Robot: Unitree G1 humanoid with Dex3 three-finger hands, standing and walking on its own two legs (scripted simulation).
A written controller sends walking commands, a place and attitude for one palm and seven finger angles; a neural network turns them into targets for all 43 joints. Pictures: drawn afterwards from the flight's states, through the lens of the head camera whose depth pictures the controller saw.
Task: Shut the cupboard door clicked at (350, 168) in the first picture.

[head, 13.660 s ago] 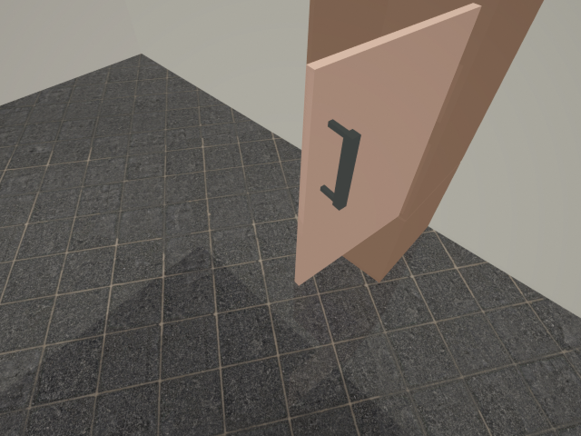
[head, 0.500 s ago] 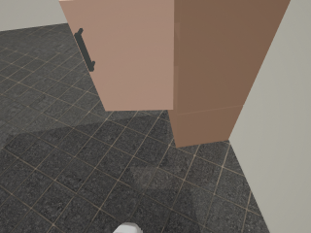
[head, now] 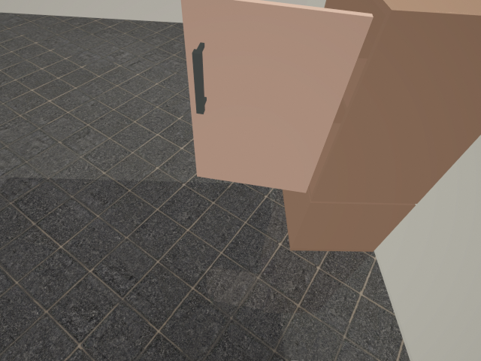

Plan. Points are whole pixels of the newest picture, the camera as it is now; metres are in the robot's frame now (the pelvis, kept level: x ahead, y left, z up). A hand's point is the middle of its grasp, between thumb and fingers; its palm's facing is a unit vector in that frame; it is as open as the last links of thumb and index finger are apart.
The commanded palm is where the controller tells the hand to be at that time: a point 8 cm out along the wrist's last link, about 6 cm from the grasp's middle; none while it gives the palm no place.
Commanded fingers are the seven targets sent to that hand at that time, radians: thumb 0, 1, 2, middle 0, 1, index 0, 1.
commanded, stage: take the last steps up to it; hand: left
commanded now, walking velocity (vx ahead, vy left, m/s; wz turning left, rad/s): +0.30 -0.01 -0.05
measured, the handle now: (201, 79) +0.71 +0.18 +0.07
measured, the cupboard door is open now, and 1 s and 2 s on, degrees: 81 81 81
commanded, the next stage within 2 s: come to a stop and stand still in 0.48 s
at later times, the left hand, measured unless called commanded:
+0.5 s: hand (192, 285) +0.28 +0.13 -0.17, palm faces -0.06 -0.98 -0.18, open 7.4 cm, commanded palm none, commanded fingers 0.00 0.90 0.90 -0.20 -0.30 -0.20 -0.30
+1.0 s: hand (169, 307) +0.24 +0.17 -0.18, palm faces -0.01 -0.98 -0.18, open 7.4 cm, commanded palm none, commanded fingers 0.00 0.90 0.90 -0.20 -0.30 -0.20 -0.30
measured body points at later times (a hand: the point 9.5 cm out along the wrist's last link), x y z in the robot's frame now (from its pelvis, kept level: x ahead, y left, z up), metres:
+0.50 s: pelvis +0.16 -0.03 -0.01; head +0.20 -0.04 +0.44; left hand +0.29 +0.18 -0.15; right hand +0.05 -0.22 -0.17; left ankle +0.06 +0.09 -0.65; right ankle +0.20 -0.11 -0.74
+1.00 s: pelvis +0.23 +0.00 +0.00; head +0.28 +0.00 +0.44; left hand +0.24 +0.22 -0.17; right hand +0.31 -0.23 -0.15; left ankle +0.29 +0.11 -0.74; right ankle +0.17 -0.12 -0.70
